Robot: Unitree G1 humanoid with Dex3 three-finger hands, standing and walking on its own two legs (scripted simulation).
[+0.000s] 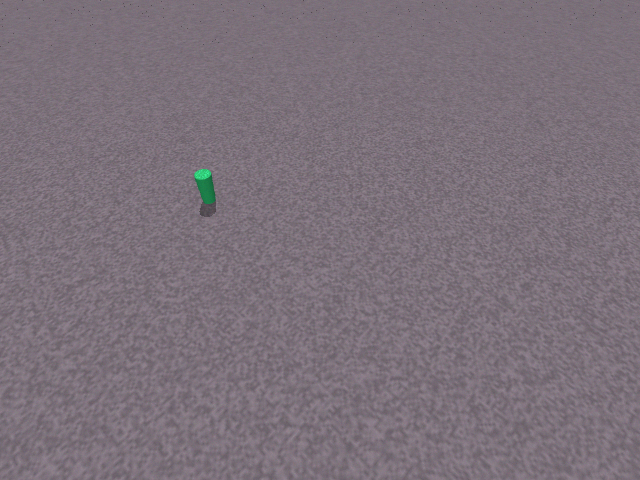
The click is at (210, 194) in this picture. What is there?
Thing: tapered cup
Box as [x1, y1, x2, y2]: [194, 169, 215, 203]
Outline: 198,170 195,172 194,177 197,182 201,197 205,203 211,203 214,201 215,198 210,171 206,169
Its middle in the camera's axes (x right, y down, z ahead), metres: -0.51 -0.23 +1.78
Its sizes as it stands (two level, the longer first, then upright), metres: 0.075 0.075 0.153
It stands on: the floor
